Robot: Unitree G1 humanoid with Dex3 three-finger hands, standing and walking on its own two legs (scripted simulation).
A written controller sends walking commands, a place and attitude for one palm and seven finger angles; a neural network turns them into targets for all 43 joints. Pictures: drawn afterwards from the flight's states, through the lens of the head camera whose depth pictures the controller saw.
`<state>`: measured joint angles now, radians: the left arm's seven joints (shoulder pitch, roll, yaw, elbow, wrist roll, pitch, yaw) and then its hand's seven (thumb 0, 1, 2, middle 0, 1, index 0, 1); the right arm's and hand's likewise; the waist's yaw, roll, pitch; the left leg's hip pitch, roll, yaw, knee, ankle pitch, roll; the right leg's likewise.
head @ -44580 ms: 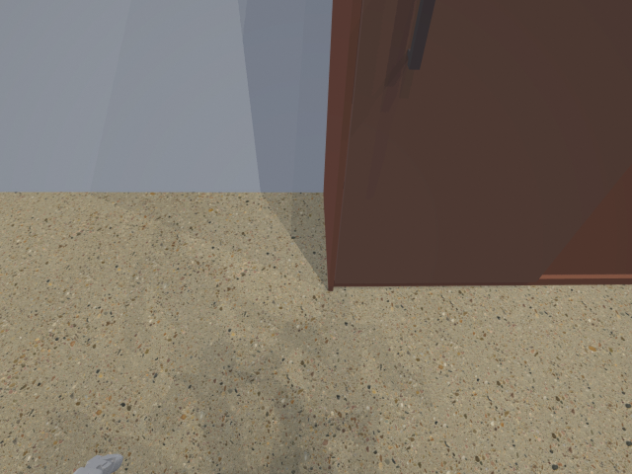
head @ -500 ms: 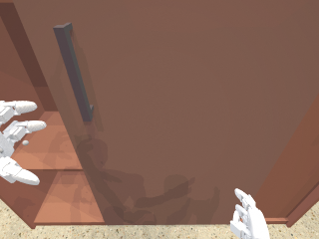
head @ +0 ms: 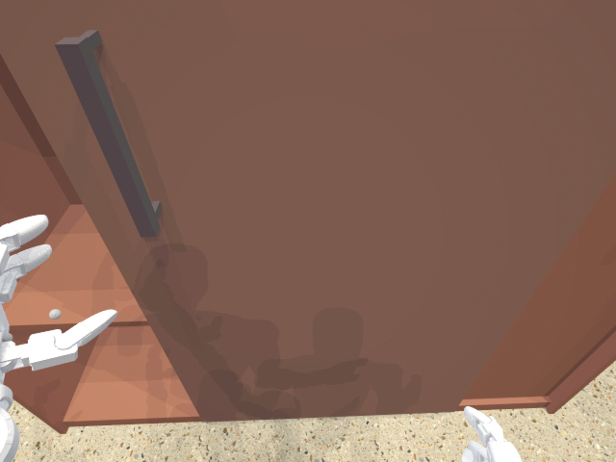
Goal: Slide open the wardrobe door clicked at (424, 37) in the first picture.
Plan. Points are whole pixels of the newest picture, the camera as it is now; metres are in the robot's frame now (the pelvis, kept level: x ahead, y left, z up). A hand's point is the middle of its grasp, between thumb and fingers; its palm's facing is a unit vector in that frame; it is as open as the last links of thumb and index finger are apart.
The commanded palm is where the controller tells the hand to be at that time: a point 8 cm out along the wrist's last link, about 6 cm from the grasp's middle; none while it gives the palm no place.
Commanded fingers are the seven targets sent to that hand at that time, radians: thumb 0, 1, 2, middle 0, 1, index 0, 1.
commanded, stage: draw the hand back to the body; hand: left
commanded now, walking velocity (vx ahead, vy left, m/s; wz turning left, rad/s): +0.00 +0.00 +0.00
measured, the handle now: (124, 146) +0.38 +0.28 +0.25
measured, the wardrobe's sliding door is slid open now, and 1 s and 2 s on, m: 0.43 0.43 0.43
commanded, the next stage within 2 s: step back with the hand held close in 0.66 s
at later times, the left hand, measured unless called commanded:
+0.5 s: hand (84, 307) +0.21 +0.27 +0.16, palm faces +0.45 -0.82 -0.36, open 7.6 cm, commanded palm +0.16 +0.30 +0.17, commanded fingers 0.00 0.90 0.90 -0.20 -0.30 -0.20 -0.30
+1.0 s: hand (75, 310) +0.20 +0.27 +0.16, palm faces +0.40 -0.80 -0.45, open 7.4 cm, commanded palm +0.14 +0.31 +0.18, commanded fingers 0.00 0.90 0.90 -0.20 -0.30 -0.20 -0.30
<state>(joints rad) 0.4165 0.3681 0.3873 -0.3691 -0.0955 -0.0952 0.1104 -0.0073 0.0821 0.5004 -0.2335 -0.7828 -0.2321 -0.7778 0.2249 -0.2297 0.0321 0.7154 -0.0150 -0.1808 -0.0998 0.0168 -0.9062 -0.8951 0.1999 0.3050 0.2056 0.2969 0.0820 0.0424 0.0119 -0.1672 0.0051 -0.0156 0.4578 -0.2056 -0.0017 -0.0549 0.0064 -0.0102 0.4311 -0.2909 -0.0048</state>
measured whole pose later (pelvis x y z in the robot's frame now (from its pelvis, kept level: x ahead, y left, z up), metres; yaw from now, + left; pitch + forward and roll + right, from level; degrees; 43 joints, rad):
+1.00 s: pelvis +0.00 +0.01 +0.00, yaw +0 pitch +0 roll -1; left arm 0.49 0.39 0.38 -0.41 -0.07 -0.12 0.10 0.01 0.90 0.89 -0.21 -0.30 -0.20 -0.30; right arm 0.16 -0.24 0.02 0.59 -0.01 -0.01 -0.08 0.01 -0.91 -0.89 0.20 0.30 0.21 0.30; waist 0.03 0.05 0.00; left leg -0.25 0.01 -0.01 0.43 -0.17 0.01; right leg -0.11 0.01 -0.01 0.35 -0.23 0.01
